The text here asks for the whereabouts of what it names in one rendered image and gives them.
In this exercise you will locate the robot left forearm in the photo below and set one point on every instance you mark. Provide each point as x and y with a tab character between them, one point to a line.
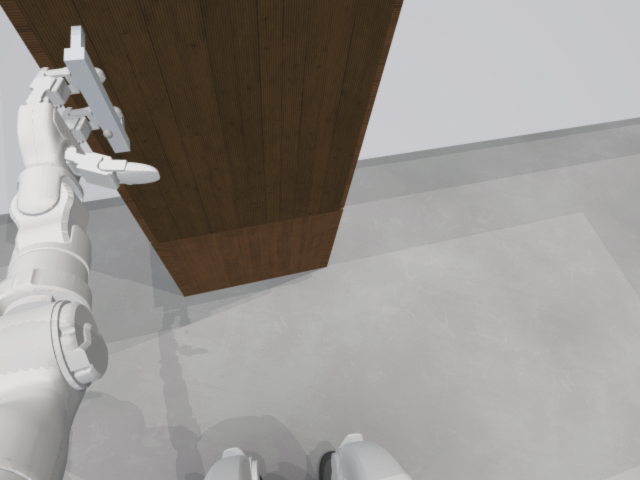
52	255

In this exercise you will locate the robot right thigh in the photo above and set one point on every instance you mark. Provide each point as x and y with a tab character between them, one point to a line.
364	460

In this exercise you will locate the robot left shin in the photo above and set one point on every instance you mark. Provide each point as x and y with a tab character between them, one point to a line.
232	452

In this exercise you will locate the robot left upper arm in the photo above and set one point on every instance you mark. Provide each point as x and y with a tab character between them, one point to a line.
49	355

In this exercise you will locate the handle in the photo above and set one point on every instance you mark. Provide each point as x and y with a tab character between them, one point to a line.
84	74

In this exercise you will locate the cupboard door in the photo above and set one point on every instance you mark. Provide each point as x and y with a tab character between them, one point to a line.
250	110

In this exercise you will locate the robot left hand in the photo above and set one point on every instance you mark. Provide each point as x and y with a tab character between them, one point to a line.
44	136

